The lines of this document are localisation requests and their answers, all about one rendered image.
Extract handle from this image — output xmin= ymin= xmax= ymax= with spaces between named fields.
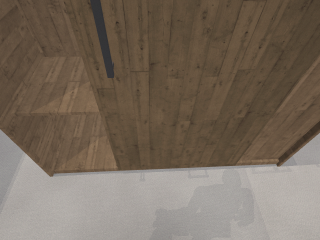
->
xmin=90 ymin=0 xmax=114 ymax=78

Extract wardrobe door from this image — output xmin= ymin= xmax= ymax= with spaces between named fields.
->
xmin=63 ymin=0 xmax=320 ymax=171
xmin=239 ymin=55 xmax=320 ymax=161

